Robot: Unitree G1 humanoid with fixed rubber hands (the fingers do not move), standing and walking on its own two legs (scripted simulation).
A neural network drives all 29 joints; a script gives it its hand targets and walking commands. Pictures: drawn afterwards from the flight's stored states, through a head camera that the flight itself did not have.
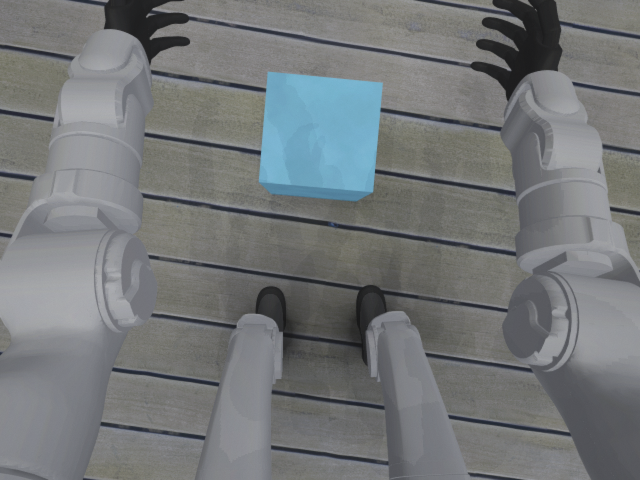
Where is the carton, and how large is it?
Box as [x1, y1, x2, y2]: [259, 72, 382, 201]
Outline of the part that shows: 268,72 259,182 271,193 355,201 372,192 382,83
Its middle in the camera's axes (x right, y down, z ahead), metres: +0.00 -0.20 +0.83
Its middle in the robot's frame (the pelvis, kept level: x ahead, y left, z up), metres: +0.55 -0.01 -0.53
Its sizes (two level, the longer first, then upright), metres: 0.210 0.200 0.250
